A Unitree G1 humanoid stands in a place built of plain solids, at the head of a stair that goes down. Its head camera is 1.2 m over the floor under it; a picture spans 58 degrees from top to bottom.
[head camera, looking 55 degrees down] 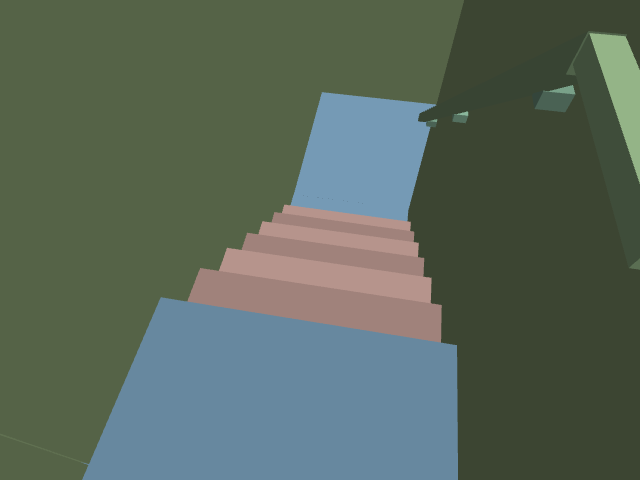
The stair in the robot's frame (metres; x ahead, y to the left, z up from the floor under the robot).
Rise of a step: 0.20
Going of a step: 0.23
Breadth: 0.90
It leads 10 degrees to the right of straight ahead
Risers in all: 7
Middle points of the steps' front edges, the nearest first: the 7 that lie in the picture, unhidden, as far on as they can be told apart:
0.55 0.05 0.00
0.77 0.01 -0.20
1.00 -0.03 -0.40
1.23 -0.07 -0.60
1.45 -0.11 -0.79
1.68 -0.15 -0.99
1.91 -0.19 -1.19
